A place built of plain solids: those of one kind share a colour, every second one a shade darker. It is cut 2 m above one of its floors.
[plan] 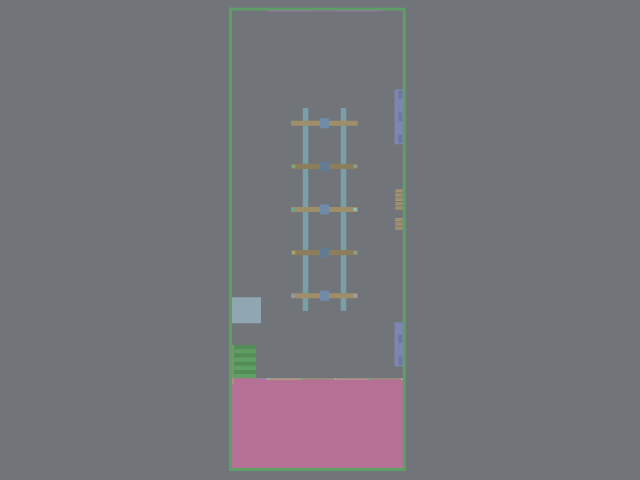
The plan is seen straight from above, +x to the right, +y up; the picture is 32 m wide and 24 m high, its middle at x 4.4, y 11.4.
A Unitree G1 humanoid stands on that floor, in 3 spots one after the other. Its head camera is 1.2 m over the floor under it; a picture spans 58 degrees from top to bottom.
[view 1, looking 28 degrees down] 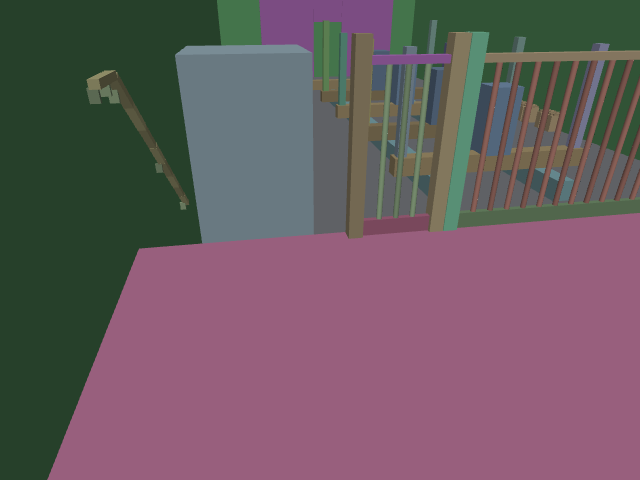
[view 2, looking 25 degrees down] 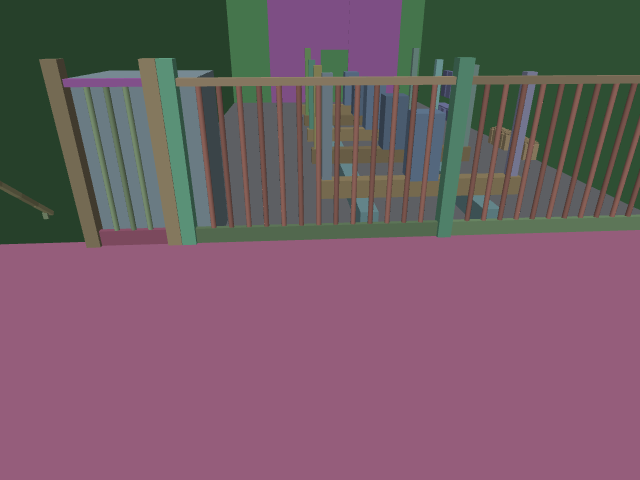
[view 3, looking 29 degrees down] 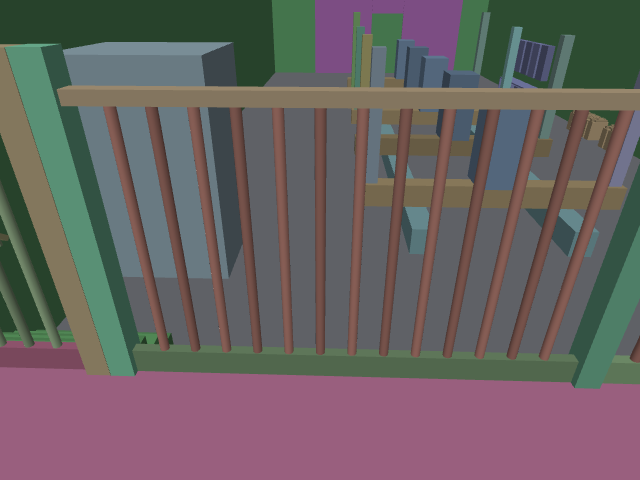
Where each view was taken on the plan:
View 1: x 0.64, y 2.19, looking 80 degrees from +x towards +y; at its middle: gal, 2.56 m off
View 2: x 2.50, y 1.84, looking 86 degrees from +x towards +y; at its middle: gal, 2.84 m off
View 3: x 2.60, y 3.28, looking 92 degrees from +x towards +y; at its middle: guard_bal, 1.31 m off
